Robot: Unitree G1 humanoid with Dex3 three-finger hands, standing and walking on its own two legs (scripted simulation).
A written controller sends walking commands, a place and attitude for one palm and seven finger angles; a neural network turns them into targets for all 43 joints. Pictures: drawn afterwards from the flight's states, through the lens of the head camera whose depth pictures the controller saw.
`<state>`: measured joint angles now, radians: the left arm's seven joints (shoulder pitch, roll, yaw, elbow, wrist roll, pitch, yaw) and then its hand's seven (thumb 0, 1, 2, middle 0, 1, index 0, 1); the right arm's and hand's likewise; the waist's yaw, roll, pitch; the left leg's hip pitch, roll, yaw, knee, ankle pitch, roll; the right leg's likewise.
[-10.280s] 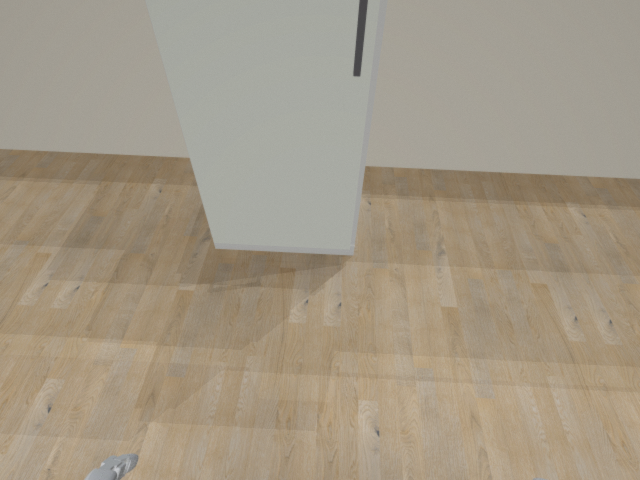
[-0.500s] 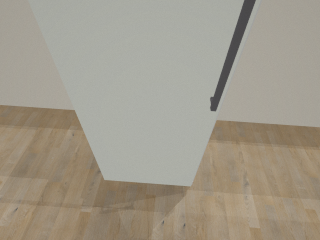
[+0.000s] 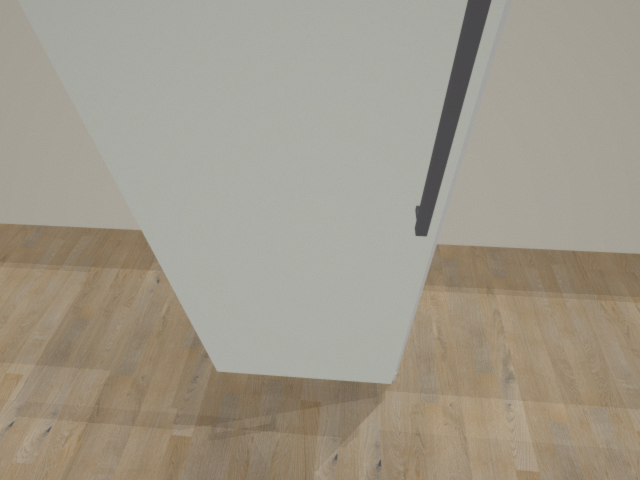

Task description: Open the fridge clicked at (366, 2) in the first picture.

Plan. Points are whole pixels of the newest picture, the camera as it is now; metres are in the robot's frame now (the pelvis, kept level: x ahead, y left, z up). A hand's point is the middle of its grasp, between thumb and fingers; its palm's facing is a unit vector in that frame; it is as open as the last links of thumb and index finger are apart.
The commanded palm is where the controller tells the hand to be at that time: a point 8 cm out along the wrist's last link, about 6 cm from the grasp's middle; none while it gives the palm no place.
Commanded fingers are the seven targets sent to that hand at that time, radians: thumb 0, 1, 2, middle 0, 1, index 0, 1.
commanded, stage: look again from close up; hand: right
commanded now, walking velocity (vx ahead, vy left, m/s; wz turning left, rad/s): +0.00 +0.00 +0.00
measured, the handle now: (456, 74) +0.48 -0.12 +0.28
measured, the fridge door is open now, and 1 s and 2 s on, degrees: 0 0 0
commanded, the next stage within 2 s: raise the hand to about handle height in 0.30 s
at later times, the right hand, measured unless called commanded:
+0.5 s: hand out of the picture +0.08 -0.23 -0.11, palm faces +0.21 +0.94 -0.26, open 7.5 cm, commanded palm +0.09 -0.26 -0.05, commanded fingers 0.00 -0.76 -0.84 0.21 0.39 0.21 0.39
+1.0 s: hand out of the picture +0.06 -0.14 -0.15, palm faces +0.13 +0.98 -0.15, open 15.8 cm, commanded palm none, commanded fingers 0.00 0.50 -0.30 0.15 0.30 0.15 0.30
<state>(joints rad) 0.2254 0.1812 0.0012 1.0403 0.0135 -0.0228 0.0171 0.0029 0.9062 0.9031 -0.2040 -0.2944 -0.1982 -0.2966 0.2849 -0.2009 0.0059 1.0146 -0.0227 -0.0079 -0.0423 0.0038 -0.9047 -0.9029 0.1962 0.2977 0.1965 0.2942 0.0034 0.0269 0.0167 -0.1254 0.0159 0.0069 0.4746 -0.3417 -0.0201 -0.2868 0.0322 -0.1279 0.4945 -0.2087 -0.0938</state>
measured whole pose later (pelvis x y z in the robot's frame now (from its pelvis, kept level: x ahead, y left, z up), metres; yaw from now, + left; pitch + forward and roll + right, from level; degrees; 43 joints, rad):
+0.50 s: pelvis -0.02 -0.01 +0.00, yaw -2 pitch -1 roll +0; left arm 0.28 0.24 -0.01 0.91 -0.02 -0.15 0.06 0.01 0.90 0.90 -0.20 -0.29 -0.20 -0.30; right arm 0.42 -0.24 -0.07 0.42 0.07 0.03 -0.07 0.02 -0.89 -0.90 0.20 0.31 0.20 0.30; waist -0.02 0.02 0.05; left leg -0.19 0.04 0.02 0.57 -0.33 0.00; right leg -0.28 0.06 -0.12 0.44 -0.15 -0.09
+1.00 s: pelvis -0.05 +0.03 -0.01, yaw -4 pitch -1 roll +1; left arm 0.34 0.22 -0.01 0.87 0.03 0.04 -0.01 0.00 0.90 0.90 -0.20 -0.29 -0.20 -0.30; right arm 0.26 -0.15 -0.01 0.71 0.05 0.03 -0.03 0.05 0.41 -0.34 0.16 0.31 0.16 0.30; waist 0.03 -0.01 0.01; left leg -0.32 -0.04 0.08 0.63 -0.31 0.06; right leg -0.33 -0.01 -0.03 0.64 -0.32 -0.01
